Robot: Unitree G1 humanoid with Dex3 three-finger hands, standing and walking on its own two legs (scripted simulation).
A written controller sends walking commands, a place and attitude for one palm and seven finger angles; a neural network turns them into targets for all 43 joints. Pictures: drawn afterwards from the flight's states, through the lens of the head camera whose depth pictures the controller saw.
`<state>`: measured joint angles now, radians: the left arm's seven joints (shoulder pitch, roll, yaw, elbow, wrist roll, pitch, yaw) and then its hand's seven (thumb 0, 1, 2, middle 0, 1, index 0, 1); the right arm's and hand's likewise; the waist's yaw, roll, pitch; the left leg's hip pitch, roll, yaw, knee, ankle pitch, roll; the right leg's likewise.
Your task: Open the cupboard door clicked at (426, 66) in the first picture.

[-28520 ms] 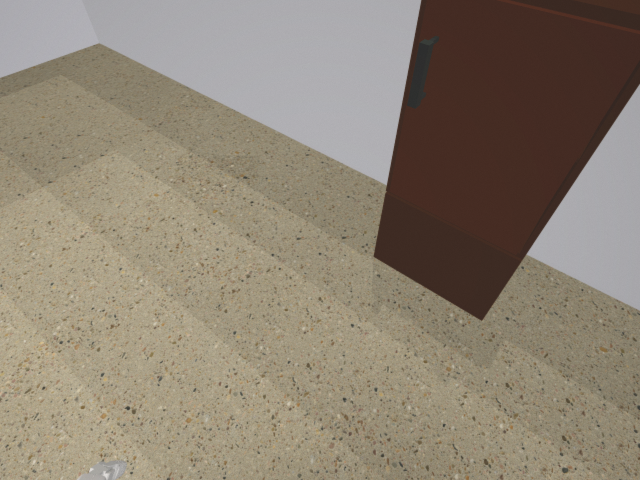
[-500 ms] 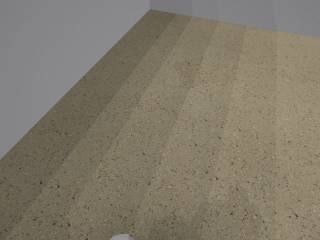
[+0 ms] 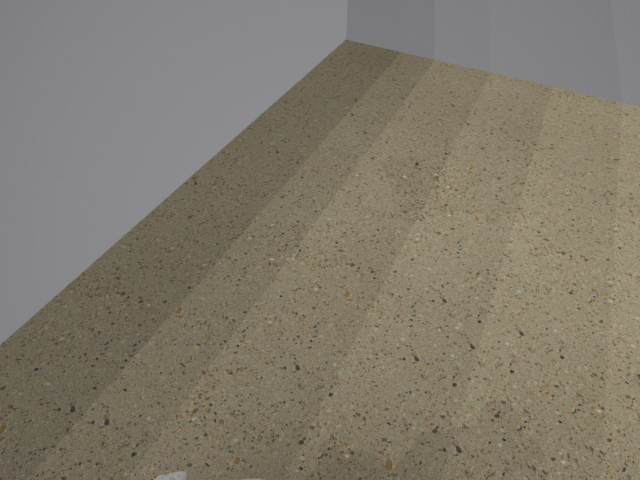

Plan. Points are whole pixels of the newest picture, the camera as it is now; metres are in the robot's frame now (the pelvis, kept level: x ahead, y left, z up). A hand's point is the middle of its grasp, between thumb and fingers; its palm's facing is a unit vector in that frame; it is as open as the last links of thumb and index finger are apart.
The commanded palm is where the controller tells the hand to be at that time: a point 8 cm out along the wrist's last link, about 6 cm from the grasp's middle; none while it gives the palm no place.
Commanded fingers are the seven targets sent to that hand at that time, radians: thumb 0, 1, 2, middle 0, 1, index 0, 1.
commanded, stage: turn to face it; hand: left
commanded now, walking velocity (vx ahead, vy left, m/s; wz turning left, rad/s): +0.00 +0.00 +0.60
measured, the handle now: out of the picture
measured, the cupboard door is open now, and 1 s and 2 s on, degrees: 43 43 43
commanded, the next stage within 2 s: none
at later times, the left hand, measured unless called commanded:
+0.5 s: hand out of the picture +0.14 +0.20 -0.14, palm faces +0.30 -0.90 -0.31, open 7.4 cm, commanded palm none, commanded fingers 0.00 0.90 0.90 -0.20 -0.30 -0.20 -0.30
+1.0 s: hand out of the picture +0.05 +0.18 -0.15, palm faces +0.61 -0.75 -0.27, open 7.4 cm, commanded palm none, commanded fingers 0.00 0.90 0.90 -0.20 -0.30 -0.20 -0.30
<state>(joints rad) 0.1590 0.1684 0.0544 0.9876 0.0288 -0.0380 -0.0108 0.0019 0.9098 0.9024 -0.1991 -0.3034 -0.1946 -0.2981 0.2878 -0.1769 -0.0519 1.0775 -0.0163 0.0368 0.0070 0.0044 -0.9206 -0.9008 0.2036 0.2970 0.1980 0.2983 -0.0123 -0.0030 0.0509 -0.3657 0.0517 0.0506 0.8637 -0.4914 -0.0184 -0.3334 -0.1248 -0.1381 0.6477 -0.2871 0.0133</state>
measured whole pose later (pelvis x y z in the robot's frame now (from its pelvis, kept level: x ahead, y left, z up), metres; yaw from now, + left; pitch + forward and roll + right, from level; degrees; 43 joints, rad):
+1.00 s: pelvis +0.11 -0.06 +0.01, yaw +37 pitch +0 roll -1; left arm 0.16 0.26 0.07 0.88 0.01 0.05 0.00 0.01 0.91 0.90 -0.20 -0.30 -0.19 -0.30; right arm 0.14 -0.23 -0.05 0.89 -0.03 0.06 0.01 0.00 -0.91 -0.90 0.21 0.30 0.20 0.30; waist 0.01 0.00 0.12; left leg -0.33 0.01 -0.05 0.56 -0.23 -0.01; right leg -0.42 -0.07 -0.03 0.88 -0.46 0.08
